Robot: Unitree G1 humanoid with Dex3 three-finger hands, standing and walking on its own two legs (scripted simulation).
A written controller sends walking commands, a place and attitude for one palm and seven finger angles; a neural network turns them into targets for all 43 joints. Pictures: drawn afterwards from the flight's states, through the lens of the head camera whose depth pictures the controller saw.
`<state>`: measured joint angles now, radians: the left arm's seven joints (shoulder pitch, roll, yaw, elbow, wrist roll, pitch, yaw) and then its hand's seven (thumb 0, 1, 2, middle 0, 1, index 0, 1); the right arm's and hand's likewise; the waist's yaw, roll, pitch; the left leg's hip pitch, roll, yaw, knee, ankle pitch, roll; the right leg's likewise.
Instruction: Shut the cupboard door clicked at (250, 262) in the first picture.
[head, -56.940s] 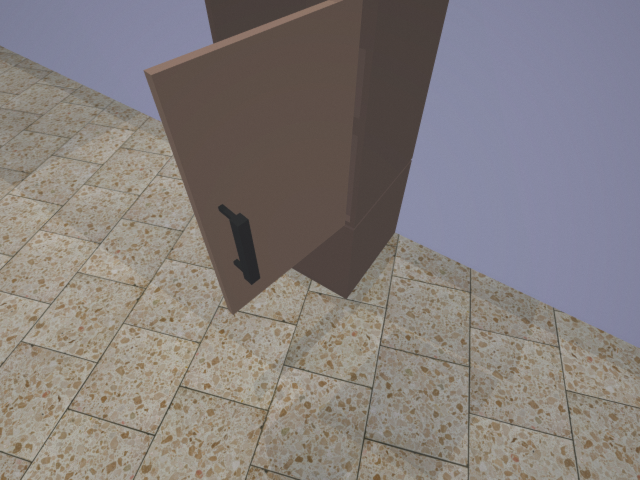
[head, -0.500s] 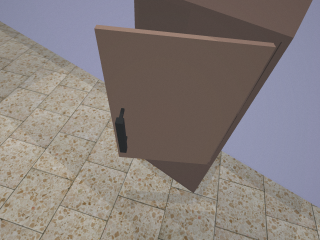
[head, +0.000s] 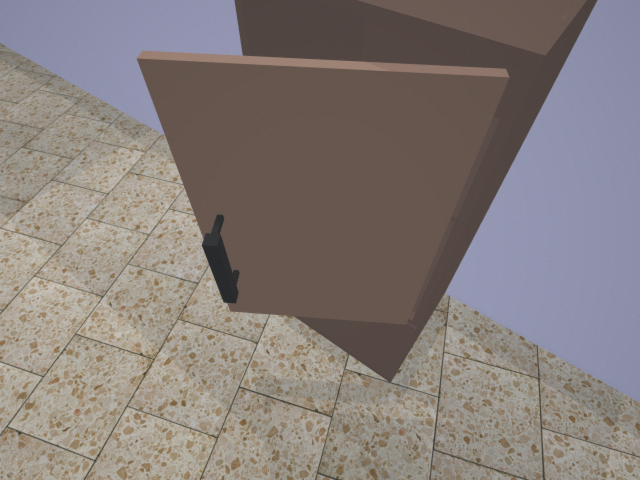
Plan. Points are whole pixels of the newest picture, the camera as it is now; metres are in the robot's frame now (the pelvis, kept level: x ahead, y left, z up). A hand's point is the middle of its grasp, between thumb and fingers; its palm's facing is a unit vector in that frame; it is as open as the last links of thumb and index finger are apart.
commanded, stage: come to a stop and stand still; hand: left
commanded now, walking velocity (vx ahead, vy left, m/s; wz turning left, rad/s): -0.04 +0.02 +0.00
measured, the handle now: (225, 261) +0.46 +0.19 -0.08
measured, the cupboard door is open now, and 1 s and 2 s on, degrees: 32 32 32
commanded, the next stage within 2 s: look again from close up in 0.52 s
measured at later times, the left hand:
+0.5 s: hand out of the picture +0.03 +0.20 -0.15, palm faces -0.05 -0.94 -0.34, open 7.4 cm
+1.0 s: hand out of the picture +0.05 +0.15 -0.16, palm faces -0.05 -0.97 -0.25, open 7.3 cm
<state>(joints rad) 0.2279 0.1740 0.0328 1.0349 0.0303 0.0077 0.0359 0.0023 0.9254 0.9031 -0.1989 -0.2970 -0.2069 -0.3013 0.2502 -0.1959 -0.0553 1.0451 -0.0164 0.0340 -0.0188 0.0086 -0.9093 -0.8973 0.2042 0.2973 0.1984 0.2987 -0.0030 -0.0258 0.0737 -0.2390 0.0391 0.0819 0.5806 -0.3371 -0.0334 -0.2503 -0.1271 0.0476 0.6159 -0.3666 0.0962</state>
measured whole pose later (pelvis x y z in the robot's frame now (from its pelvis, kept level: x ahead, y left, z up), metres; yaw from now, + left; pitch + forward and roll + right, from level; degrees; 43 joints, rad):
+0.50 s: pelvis -0.03 -0.01 +0.00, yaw -2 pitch +0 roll +2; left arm 0.23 0.21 -0.01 0.99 0.02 0.02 0.02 0.00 0.90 0.90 -0.20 -0.30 -0.21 -0.30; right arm 0.22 -0.22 -0.02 0.91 -0.03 0.02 0.00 0.00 -0.91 -0.90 0.21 0.30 0.20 0.30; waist 0.00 0.06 0.03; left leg -0.26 0.06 0.11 0.56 -0.29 -0.04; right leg -0.31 -0.11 0.07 0.64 -0.34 0.08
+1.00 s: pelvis +0.00 -0.03 +0.01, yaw -2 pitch +0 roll +2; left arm 0.18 0.18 0.01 1.07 0.02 0.00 0.02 0.00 0.91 0.90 -0.20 -0.30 -0.21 -0.30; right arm 0.26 -0.18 -0.01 1.07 -0.02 0.00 -0.02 0.00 -0.90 -0.90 0.20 0.30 0.20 0.30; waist -0.02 0.01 0.07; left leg -0.19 0.10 0.09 0.49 -0.28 -0.08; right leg -0.24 -0.06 0.03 0.58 -0.34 0.04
